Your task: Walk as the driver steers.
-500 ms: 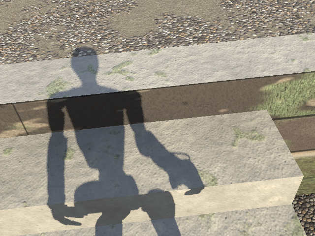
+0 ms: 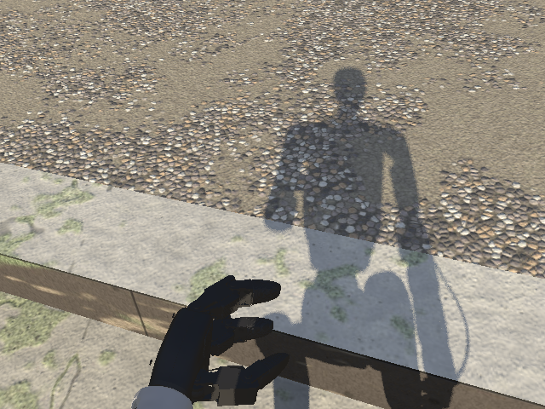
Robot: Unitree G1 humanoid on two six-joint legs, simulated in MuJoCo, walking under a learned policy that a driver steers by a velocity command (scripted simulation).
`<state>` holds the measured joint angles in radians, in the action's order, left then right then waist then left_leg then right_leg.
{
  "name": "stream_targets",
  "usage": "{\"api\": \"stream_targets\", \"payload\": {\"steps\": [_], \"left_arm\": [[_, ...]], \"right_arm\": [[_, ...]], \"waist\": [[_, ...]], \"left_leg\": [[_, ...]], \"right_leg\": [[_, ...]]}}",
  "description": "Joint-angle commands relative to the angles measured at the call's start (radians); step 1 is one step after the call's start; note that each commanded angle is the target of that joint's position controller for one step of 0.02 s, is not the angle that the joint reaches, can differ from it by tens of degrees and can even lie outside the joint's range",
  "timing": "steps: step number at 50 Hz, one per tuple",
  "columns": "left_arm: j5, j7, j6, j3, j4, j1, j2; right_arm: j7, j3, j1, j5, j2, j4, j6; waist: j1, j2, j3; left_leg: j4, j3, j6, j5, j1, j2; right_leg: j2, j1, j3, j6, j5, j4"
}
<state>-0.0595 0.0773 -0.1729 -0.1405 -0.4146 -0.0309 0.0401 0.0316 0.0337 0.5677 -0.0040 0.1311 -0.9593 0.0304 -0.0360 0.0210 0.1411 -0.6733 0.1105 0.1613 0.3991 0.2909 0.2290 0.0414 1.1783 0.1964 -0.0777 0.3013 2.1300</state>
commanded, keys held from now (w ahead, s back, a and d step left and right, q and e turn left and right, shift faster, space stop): w+q+shift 0.62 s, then w+shift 0.38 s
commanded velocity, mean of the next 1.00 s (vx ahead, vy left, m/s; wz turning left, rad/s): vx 1.00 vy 0.00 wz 0.78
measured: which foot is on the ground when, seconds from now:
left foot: down 0.00-0.16, up 0.18-0.62, down 0.64-1.00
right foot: up 0.00-0.14, down 0.16-0.64, up 0.66-1.00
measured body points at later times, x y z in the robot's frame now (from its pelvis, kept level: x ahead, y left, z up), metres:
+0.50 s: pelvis +0.35 -0.07 +0.18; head +0.34 -0.07 +0.63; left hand +0.17 +0.10 +0.03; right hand +0.68 -0.09 +0.17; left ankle +0.42 +0.10 -0.39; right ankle +0.30 -0.25 -0.54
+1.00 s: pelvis +0.66 +0.11 +0.22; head +0.66 +0.13 +0.67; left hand +0.75 +0.39 +0.22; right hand +0.80 -0.03 +0.07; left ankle +0.52 +0.11 -0.53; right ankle +0.85 +0.14 -0.30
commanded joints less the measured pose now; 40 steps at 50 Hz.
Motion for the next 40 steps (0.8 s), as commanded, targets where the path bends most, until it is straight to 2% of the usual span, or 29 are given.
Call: {"api": "stream_targets", "payload": {"steps": [1,3,4,5,6,7,8,9,10,11,12,13,14,16,18,20,23,25,26,28,30,32,33,34,35,36,37,38,40], "left_arm": [[0.014,-0.037,-0.007,-0.029,0.123,-0.112,0.01],[-0.009,-0.053,-0.016,-0.059,0.242,-0.285,-0.005],[-0.021,-0.058,-0.014,-0.065,0.248,-0.266,0.001],[0.006,-0.083,-0.021,-0.008,0.202,-0.156,0.053],[0.036,-0.108,-0.014,0.055,0.162,0.044,0.137],[0.064,-0.12,0.0,0.137,0.078,0.338,0.292],[0.069,-0.111,0.009,0.202,-0.03,0.649,0.459],[0.055,-0.119,0.022,0.215,-0.14,0.674,0.564],[0.069,-0.14,0.036,0.206,-0.099,0.468,0.458],[0.073,-0.138,0.051,0.178,-0.143,0.344,0.331],[0.065,-0.128,0.055,0.144,-0.211,0.282,0.187],[0.047,-0.117,0.06,0.116,-0.277,0.243,0.064],[0.031,-0.107,0.06,0.112,-0.323,0.251,0.028],[0.027,-0.091,0.065,0.121,-0.402,0.302,0.036],[0.034,-0.078,0.064,0.146,-0.455,0.414,0.126],[0.024,-0.071,0.067,0.163,-0.426,0.41,0.212],[0.025,-0.12,0.06,0.165,-0.387,0.38,0.286],[0.026,-0.141,0.054,0.179,-0.383,0.418,0.348],[0.024,-0.144,0.061,0.191,-0.374,0.393,0.396],[0.031,-0.137,0.078,0.218,-0.356,0.386,0.496],[0.063,-0.118,0.102,0.246,-0.305,0.306,0.544],[0.102,-0.102,0.101,0.232,-0.276,0.211,0.431],[0.069,-0.09,0.076,0.19,-0.221,0.128,0.233],[0.065,-0.071,0.015,0.137,-0.153,0.294,0.072],[0.066,-0.053,-0.022,0.133,-0.126,0.249,0.149],[0.087,-0.043,-0.023,0.125,-0.116,0.203,0.156],[0.078,-0.043,-0.012,0.095,-0.064,0.141,0.092],[0.07,-0.029,0.005,0.058,-0.027,0.145,0.009],[0.086,-0.022,0.047,0.028,0.012,0.15,0.007]], "right_arm": [[-0.028,-0.018,-0.155,0.035,0.104,0.112,0.052],[-0.052,-0.035,-0.057,0.088,0.133,0.086,0.029],[-0.059,-0.052,-0.102,0.083,0.18,0.121,0.009],[-0.059,-0.063,-0.085,0.06,0.197,0.133,0.031],[-0.054,-0.082,-0.12,0.067,0.265,0.126,0.056],[-0.048,-0.116,-0.264,0.052,0.382,0.147,0.067],[-0.047,-0.128,-0.378,0.023,0.397,0.204,0.085],[-0.02,-0.083,-0.389,0.006,0.136,0.328,0.099],[0.021,-0.071,-0.334,-0.006,0.111,0.344,0.11],[0.038,-0.062,-0.395,0.003,0.089,0.396,0.097],[0.051,-0.041,-0.414,-0.011,0.013,0.443,0.065],[0.064,-0.029,-0.393,-0.017,-0.013,0.452,0.041],[0.07,-0.032,-0.358,0.01,0.003,0.435,0.025],[0.061,-0.018,-0.355,0.041,-0.013,0.435,-0.005],[0.048,0.003,-0.415,0.034,-0.034,0.467,-0.014],[0.041,-0.001,-0.472,0.03,0.028,0.485,-0.015],[0.03,-0.027,-0.546,0.018,0.129,0.537,-0.039],[0.04,-0.035,-0.622,0.039,0.146,0.556,-0.032],[0.041,-0.044,-0.649,0.036,0.158,0.565,-0.036],[0.033,-0.088,-0.582,0.056,0.212,0.545,-0.034],[0.019,-0.145,-0.35,0.062,0.292,0.491,-0.038],[0.01,-0.2,0.002,0.033,0.344,0.358,-0.052],[0.004,-0.188,0.046,0.029,0.322,0.282,-0.056],[0.028,-0.116,-0.124,-0.063,0.263,0.329,-0.037],[0.016,-0.129,-0.047,-0.053,0.279,0.289,-0.033],[0.018,-0.121,0.049,-0.03,0.24,0.208,-0.032],[0.012,-0.097,0.015,-0.013,0.189,0.19,-0.033],[0.011,-0.059,-0.056,-0.017,0.119,0.187,-0.031],[-0.004,-0.025,-0.192,-0.028,0.111,0.16,-0.024]], "waist": [[-0.034,0.001,-0.29],[0.017,-0.064,-0.235],[-0.005,-0.075,-0.115],[-0.039,-0.011,0.038],[-0.145,0.076,0.203],[-0.319,0.143,0.357],[-0.429,0.017,0.494],[-0.242,-0.635,0.412],[-0.141,-0.491,0.23],[-0.073,-0.326,-0.045],[0.009,-0.202,-0.176],[0.074,-0.14,-0.209],[0.095,-0.109,-0.207],[0.101,-0.108,-0.228],[0.079,-0.065,-0.232],[0.062,-0.039,-0.243],[0.073,-0.06,-0.259],[0.045,-0.045,-0.26],[0.056,-0.03,-0.244],[0.102,-0.146,-0.122],[0.2,-0.228,-0.036],[0.334,-0.135,-0.018],[0.288,0.207,-0.205],[0.043,0.25,0.016],[0.128,0.176,0.249],[0.131,0.056,0.154],[0.092,-0.069,0.1],[0.022,-0.063,0.026],[-0.083,-0.026,-0.117]], "left_leg": [[0.419,0.465,0.119,0.141,0.286,-0.218],[0.509,0.443,0.078,0.066,0.275,-0.236],[0.627,0.335,0.087,-0.081,0.429,-0.225],[0.564,0.331,0.092,-0.539,0.501,-0.242],[0.374,0.334,0.05,-1.103,0.35,-0.248],[0.048,0.326,-0.006,-1.448,0.158,-0.247],[-0.287,0.306,-0.019,-1.293,0.152,-0.198],[-0.699,0.216,-0.03,-0.269,0.455,-0.052],[-1.019,0.231,-0.033,-0.285,0.615,-0.103],[-1.102,0.147,-0.024,-0.306,0.644,-0.145],[-1.121,0.096,-0.005,-0.353,0.637,-0.188],[-1.155,0.061,0.015,-0.395,0.593,-0.219],[-1.12,0.044,0.019,-0.405,0.563,-0.247],[-1.192,0.022,0.019,-0.328,0.642,-0.249],[-1.2,0.016,0.016,-0.304,0.787,-0.285],[-1.083,-0.001,-0.023,-0.338,0.802,-0.289],[-0.82,-0.096,-0.065,-0.345,0.715,-0.338],[-0.59,-0.151,-0.058,-0.373,0.644,-0.363],[-0.442,-0.227,-0.037,-0.348,0.486,-0.325],[-0.36,-0.327,-0.027,-0.33,0.258,-0.234],[-0.169,-0.298,0.012,-0.323,0.042,-0.215],[0.297,-0.242,0.074,-0.559,-0.355,-0.211],[0.286,-0.053,0.126,-0.795,-0.474,-0.304],[0.021,0.272,0.221,-0.982,-0.599,-0.404],[0.257,0.546,0.308,-0.428,-0.706,-0.52],[0.388,0.611,0.273,-0.104,-0.678,-0.545],[0.38,0.581,0.206,0.097,-0.585,-0.54],[0.361,0.519,0.17,0.128,-0.397,-0.516],[0.379,0.367,0.096,0.167,-0.038,-0.554]], "right_leg": [[0.036,0.155,-0.129,0.046,0.172,0.057],[0.097,-0.012,-0.113,0.041,0.213,-0.46],[0.071,-0.459,-0.291,0.062,0.193,-0.767],[-0.013,-0.901,-0.4,0.1,0.128,-0.758],[-0.065,-1.127,-0.328,0.104,0.186,-0.828],[-0.023,-1.25,-0.1,0.045,0.337,-1.015],[0.045,-1.44,0.143,-0.013,0.501,-1.215],[0.274,-1.437,0.794,-0.1,0.739,-1.737],[0.376,-1.242,1.083,-0.132,1.04,-1.904],[0.345,-0.956,0.883,-0.119,1.029,-1.884],[0.326,-0.753,0.595,-0.084,0.805,-1.762],[0.296,-0.638,0.374,-0.04,0.629,-1.635],[0.272,-0.609,0.18,-0.007,0.479,-1.591],[0.298,-0.67,0.044,0.007,0.32,-1.645],[0.32,-0.807,-0.064,0.022,0.221,-1.715],[0.308,-0.841,-0.178,0.006,0.105,-1.772],[0.273,-0.896,-0.344,0.018,-0.037,-1.92],[0.253,-1.013,-0.426,0.034,-0.127,-1.957],[0.223,-1.019,-0.486,0.059,-0.424,-1.953],[0.223,-1.185,-0.489,0.05,-1.176,-1.829],[0.242,-1.267,-0.464,0.024,-1.398,-1.582],[0.132,-1.051,-0.474,0.019,-1.056,-1.005],[-0.077,-0.52,-0.437,0.041,0.137,-0.333],[-0.088,-0.236,-0.197,0.022,0.248,0.124],[-0.108,-0.085,-0.108,0.026,0.19,0.265],[-0.084,0.099,-0.152,0.022,0.196,0.379],[-0.038,0.199,-0.157,0.015,0.206,0.425],[-0.027,0.226,-0.143,0.011,0.207,0.557],[0.031,0.288,-0.084,0.016,0.185,0.679]]}}
Keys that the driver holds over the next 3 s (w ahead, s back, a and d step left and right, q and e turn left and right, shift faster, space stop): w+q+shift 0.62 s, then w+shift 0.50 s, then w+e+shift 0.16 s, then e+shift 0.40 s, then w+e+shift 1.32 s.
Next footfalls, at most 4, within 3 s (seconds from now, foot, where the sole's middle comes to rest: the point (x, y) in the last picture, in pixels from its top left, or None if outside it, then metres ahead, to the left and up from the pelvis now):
0.16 right None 0.34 -0.24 -0.57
0.64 left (244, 407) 0.54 0.14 -0.57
1.06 right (242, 237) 0.88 0.16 -0.40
1.48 left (104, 198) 1.04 0.54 -0.40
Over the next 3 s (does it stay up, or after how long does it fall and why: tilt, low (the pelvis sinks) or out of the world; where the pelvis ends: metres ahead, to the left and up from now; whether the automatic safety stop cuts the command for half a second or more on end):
stays up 1.89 0.12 0.37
